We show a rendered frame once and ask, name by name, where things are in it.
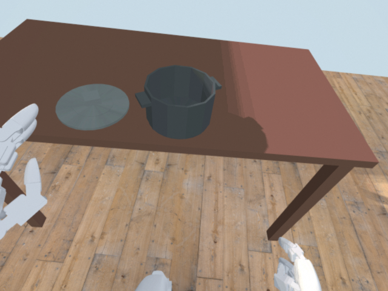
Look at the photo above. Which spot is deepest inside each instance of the table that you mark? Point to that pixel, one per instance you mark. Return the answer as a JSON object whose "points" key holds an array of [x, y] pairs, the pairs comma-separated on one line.
{"points": [[275, 102]]}

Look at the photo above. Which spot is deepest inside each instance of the pot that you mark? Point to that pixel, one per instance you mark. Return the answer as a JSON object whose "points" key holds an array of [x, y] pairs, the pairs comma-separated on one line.
{"points": [[178, 100]]}

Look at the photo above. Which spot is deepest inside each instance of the knob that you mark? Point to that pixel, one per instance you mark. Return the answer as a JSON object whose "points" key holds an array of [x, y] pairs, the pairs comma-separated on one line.
{"points": [[91, 98]]}

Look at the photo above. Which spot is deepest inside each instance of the left robot thigh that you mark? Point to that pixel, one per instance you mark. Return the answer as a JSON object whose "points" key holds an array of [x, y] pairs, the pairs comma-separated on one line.
{"points": [[155, 283]]}

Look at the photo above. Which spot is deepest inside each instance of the left robot shin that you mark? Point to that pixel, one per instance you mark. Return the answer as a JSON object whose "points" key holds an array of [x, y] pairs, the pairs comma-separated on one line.
{"points": [[157, 272]]}

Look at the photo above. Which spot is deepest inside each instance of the left robot hand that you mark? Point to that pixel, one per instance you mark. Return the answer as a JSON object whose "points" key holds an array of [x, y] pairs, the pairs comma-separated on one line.
{"points": [[12, 134]]}

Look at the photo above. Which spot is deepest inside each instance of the lid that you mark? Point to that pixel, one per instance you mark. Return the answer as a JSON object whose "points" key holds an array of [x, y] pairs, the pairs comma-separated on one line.
{"points": [[71, 109]]}

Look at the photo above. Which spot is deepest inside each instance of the right robot hand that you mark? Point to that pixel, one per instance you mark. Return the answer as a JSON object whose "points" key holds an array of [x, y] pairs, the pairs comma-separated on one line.
{"points": [[298, 277]]}

